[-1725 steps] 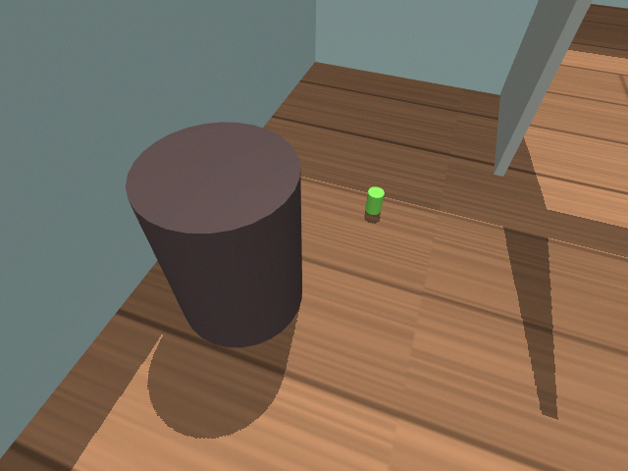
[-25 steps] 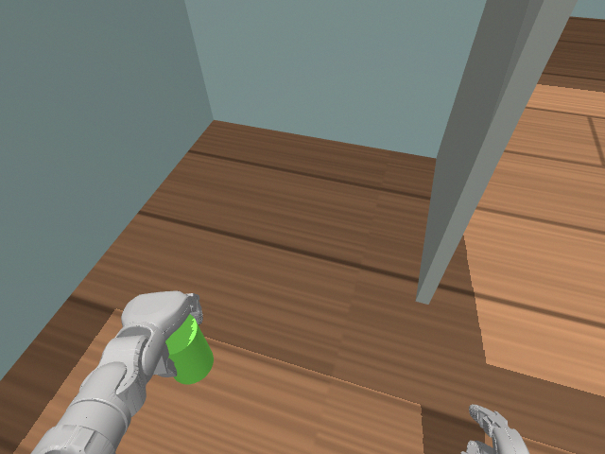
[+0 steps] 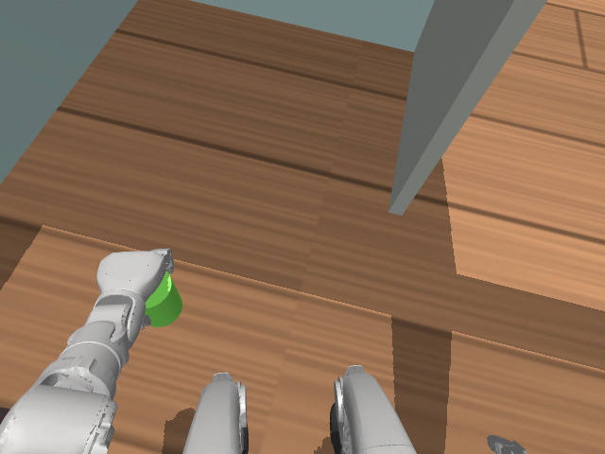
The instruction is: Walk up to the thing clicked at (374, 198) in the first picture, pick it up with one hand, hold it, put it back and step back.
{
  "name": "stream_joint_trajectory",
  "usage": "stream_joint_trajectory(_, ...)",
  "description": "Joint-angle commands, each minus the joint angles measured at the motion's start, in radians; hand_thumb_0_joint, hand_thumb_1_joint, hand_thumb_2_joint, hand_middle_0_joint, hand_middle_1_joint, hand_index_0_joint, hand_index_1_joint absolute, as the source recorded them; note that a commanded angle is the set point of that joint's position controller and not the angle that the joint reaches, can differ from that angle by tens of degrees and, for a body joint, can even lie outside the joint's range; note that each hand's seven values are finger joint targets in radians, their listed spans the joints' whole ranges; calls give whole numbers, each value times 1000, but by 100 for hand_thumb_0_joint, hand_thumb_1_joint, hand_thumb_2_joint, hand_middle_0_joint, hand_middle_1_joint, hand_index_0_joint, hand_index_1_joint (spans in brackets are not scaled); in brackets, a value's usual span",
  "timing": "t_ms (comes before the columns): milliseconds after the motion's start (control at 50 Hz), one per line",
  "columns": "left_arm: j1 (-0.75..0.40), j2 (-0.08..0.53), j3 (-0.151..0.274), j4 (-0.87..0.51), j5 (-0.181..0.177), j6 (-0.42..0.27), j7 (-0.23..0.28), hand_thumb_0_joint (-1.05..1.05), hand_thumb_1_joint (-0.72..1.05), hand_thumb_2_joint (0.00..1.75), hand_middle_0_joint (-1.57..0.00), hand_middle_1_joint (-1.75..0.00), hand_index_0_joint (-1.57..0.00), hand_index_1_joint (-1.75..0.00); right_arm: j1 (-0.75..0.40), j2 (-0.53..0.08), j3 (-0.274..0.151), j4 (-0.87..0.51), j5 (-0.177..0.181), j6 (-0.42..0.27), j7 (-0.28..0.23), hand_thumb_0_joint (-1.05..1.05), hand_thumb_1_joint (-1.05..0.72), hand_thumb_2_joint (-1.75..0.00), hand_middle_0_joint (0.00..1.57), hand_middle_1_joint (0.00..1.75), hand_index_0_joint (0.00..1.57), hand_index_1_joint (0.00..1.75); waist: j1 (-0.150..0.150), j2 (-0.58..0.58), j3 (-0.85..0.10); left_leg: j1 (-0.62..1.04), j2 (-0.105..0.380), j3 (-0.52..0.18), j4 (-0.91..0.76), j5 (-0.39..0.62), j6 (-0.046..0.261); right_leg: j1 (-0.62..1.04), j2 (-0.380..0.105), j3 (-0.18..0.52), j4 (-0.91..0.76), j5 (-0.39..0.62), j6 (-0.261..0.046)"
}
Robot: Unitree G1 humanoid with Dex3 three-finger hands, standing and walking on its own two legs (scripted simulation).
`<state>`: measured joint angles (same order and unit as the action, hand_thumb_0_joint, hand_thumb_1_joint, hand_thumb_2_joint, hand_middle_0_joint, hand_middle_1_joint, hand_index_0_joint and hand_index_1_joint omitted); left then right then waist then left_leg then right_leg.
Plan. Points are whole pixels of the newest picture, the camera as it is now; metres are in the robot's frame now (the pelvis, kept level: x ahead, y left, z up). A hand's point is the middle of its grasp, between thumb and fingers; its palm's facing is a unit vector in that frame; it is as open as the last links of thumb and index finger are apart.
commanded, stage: crouch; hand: left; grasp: from above
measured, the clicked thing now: (155, 297) +0.36 +0.22 -0.18
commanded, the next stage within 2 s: lower in 1.30 s
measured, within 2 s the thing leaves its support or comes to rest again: rests again in 1.96 s
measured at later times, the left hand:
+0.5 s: hand (172, 299) +0.40 +0.24 -0.35, palm faces -0.47 -0.02 -0.88, open 10.0 cm
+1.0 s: hand (178, 297) +0.43 +0.25 -0.44, palm faces -0.48 -0.03 -0.88, open 10.0 cm
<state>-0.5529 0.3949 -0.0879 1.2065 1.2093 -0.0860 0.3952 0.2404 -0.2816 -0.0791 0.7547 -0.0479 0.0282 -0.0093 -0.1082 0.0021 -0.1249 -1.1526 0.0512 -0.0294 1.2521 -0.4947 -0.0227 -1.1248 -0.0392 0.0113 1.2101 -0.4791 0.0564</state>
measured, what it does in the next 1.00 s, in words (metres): lowers itself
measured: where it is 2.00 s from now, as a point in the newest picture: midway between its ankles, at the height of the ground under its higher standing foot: outside the picture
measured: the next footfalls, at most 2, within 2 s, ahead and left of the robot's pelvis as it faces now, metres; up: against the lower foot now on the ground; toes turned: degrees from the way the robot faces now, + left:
none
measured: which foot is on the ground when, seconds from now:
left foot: down 0.00-1.00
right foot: down 0.00-1.00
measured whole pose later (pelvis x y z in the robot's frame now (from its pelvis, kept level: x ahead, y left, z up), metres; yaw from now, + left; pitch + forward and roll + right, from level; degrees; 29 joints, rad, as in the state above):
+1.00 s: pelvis -0.04 +0.00 -0.26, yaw -4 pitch +37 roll -7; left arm -0.92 0.68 0.12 1.38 1.26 -0.16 0.36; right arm 0.19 -0.27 0.00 0.74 -0.13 -0.06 0.11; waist -0.24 0.01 -0.08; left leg -2.16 0.02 -0.14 2.19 -0.69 -0.04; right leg -2.09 -0.02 0.00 2.12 -0.68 0.07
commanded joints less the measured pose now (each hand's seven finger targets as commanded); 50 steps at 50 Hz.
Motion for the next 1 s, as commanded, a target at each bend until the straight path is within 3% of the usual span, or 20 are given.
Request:
stream_joint_trajectory(0,-443,279,106,-160,-17,27,103,0,56,88,-90,-85,-93,-82,112,-163,-54,-46,-19,-41,-21,0,-89,-89,20,30,20,30,-13,134,-595,212,-39,16,11,201,32,4,43,-51,20,179,-79)
stream_joint_trajectory(60,-455,288,110,-150,-34,45,88,0,59,90,-92,-85,-95,-83,119,-160,-52,-35,-28,-50,-22,0,-89,-89,20,30,20,30,-20,178,-654,176,-32,0,77,209,25,-92,39,-60,104,173,-82)
stream_joint_trajectory(80,-454,325,130,-140,-32,46,82,0,59,90,-93,-85,-95,-82,113,-166,-53,-30,-29,-53,-21,0,-89,-90,20,30,20,30,-16,182,-657,143,-32,-4,103,204,23,-128,40,-63,133,164,-83)
stream_joint_trajectory(160,-493,366,150,-120,-25,28,54,0,58,94,-93,-85,-95,-83,120,-169,-45,-35,-36,-61,-11,0,-89,-90,20,30,20,30,-33,201,-663,38,-34,-16,182,106,16,-251,34,-76,226,80,-87)
stream_joint_trajectory(220,-541,353,144,-106,-27,2,44,0,56,94,-91,-84,-93,-82,119,-172,-39,-35,-40,-73,-2,0,-89,-89,20,30,20,30,-64,213,-638,-54,-36,-34,229,-3,15,-367,30,-84,285,2,-87)
stream_joint_trajectory(280,-563,374,158,-115,-15,-20,42,0,55,92,-89,-85,-92,-83,138,-179,-31,-31,-46,-90,15,0,-89,-90,20,30,20,30,-78,219,-696,-93,-42,-39,300,29,17,-404,26,-89,351,31,-86)
stream_joint_trajectory(300,-567,409,180,-124,-15,-29,43,0,56,93,-90,-87,-93,-84,149,-184,-32,-30,-48,-95,22,0,-89,-90,20,30,20,30,-70,224,-726,-77,-41,-45,321,62,15,-411,23,-93,377,50,-86)
stream_joint_trajectory(320,-562,390,169,-114,-10,-33,43,0,56,95,-91,-87,-94,-85,151,-182,-30,-29,-51,-100,29,0,-90,-90,20,30,20,30,-75,238,-750,-69,-42,-35,355,101,19,-414,24,-92,391,76,-86)
stream_joint_trajectory(360,-621,447,200,-146,4,-52,50,0,56,99,-92,-88,-94,-86,170,-192,-30,-13,-56,-107,37,0,-90,-90,20,30,20,30,-82,252,-773,-88,-42,-43,397,130,14,-453,21,-95,438,94,-85)
stream_joint_trajectory(380,-634,434,194,-158,7,-57,53,0,56,98,-92,-89,-94,-87,173,-187,-25,-16,-60,-109,44,0,-90,-90,20,30,20,30,-86,274,-788,-80,-44,-36,423,151,15,-469,21,-94,453,106,-86)
stream_joint_trajectory(400,-670,461,210,-193,15,-65,60,0,55,100,-92,-88,-93,-87,181,-190,-28,-5,-64,-111,47,0,-90,-90,20,30,20,30,-87,290,-800,-88,-44,-29,445,158,16,-481,23,-93,467,113,-85)
stream_joint_trajectory(420,-643,472,218,-144,26,-63,65,0,57,99,-93,-89,-95,-88,183,-189,-26,-14,-65,-112,53,0,-91,-90,20,30,20,30,-86,284,-789,-106,-46,-18,467,158,20,-477,24,-92,474,122,-84)
stream_joint_trajectory(440,-622,438,204,-108,24,-58,69,0,57,101,-93,-90,-95,-88,183,-187,-23,-17,-69,-113,58,0,-91,-90,20,30,20,30,-98,258,-780,-130,-46,-15,484,154,22,-481,24,-93,479,127,-81)
stream_joint_trajectory(480,-712,514,242,-173,32,-70,82,0,58,104,-95,-90,-96,-89,185,-191,-24,-11,-74,-111,65,0,-91,-90,20,30,20,30,-91,297,-802,-169,-47,-1,511,123,23,-487,29,-89,501,114,-83)
stream_joint_trajectory(500,-655,490,233,-93,39,-59,83,0,58,105,-94,-90,-95,-89,179,-191,-18,-18,-75,-113,68,0,-91,-90,20,30,20,30,-93,290,-783,-181,-50,-4,516,116,22,-503,26,-94,518,102,-84)
stream_joint_trajectory(560,-730,503,237,-110,40,-57,87,0,60,108,-97,-90,-98,-90,177,-201,-20,-20,-81,-116,76,0,-91,-90,20,30,20,30,-110,317,-789,-196,-45,-6,549,103,20,-549,29,-100,551,89,-85)
stream_joint_trajectory(620,-750,524,240,-102,39,-55,81,0,59,108,-95,-91,-96,-91,173,-204,-18,-21,-82,-117,82,0,-91,-90,20,30,20,30,-113,333,-768,-245,-46,-2,578,72,20,-573,28,-101,583,73,-86)
stream_joint_trajectory(660,-714,499,222,-59,39,-50,69,0,59,107,-96,-90,-97,-90,174,-204,-13,-22,-84,-115,85,0,-91,-90,20,30,20,30,-117,313,-766,-261,-44,1,608,82,24,-576,33,-104,595,87,-83)
stream_joint_trajectory(740,-742,550,238,-53,34,-52,49,0,57,106,-94,-92,-95,-91,174,-209,-13,-26,-82,-109,95,0,-91,-90,20,30,20,30,-117,321,-752,-314,-44,7,647,76,27,-583,35,-104,626,88,-81)
stream_joint_trajectory(980,-766,595,254,-27,45,-95,24,0,59,101,-95,-88,-96,-87,179,-234,-2,-19,-88,-88,115,0,-91,-90,20,30,20,30,-133,333,-710,-391,-46,-1,719,56,23,-681,38,-120,722,70,-82)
